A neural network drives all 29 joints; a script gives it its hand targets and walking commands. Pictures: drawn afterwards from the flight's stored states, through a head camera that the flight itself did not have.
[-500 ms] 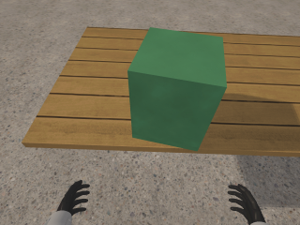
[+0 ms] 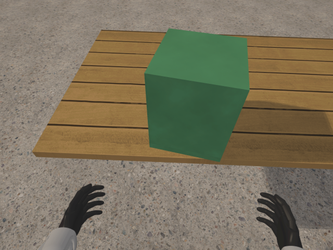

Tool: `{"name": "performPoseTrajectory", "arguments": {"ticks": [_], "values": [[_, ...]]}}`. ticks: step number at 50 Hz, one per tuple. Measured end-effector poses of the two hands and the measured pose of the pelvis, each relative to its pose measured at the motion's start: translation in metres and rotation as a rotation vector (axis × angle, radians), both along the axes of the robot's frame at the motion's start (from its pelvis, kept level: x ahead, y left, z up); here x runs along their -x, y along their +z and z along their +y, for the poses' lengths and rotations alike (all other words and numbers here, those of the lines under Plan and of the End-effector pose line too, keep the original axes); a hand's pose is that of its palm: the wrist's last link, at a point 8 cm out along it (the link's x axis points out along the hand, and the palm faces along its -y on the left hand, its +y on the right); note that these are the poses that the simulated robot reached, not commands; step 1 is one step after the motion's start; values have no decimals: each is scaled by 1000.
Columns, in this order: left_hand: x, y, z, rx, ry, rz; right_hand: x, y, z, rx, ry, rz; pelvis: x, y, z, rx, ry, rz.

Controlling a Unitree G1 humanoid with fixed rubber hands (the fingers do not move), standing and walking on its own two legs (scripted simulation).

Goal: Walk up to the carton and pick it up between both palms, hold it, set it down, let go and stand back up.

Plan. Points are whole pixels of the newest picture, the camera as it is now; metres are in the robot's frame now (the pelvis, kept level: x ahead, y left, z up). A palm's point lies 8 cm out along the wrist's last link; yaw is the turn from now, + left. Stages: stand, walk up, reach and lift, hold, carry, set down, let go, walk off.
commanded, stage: reach and lift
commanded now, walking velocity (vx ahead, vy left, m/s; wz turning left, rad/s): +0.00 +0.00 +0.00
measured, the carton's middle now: (194, 96) +0.46 -0.02 +0.12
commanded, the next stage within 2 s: none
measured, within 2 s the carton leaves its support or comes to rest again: neither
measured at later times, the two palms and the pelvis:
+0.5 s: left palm (73, 179) +0.21 +0.22 +0.10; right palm (282, 196) +0.21 -0.19 +0.09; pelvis +0.02 +0.00 +0.00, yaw +1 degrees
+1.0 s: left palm (83, 143) +0.28 +0.21 +0.13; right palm (289, 168) +0.26 -0.21 +0.12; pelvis +0.02 +0.00 +0.00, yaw +1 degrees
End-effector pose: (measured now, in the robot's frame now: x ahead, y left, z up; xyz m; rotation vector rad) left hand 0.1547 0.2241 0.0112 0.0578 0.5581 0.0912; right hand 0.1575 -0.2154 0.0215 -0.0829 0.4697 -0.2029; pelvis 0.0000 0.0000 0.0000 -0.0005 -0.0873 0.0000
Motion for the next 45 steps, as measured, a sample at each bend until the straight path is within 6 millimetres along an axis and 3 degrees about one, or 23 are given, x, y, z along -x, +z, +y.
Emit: {"name": "performPoseTrajectory", "arguments": {"ticks": [8,21,37,45], "values": [[-7,23,5,7,-26,-82,-10,21,8,-28,-27,-58,7,-1,-2,-1,3,5],[-47,78,-6,49,-112,-265,-46,65,24,-88,-28,-176,-8,-1,1,1,19,26],[-93,93,-10,19,-138,-266,-83,83,12,-61,-14,-209,-32,0,-1,7,18,47],[-113,105,-8,15,-149,-286,-92,95,13,-63,-10,-249,-28,0,-2,6,12,38]]}}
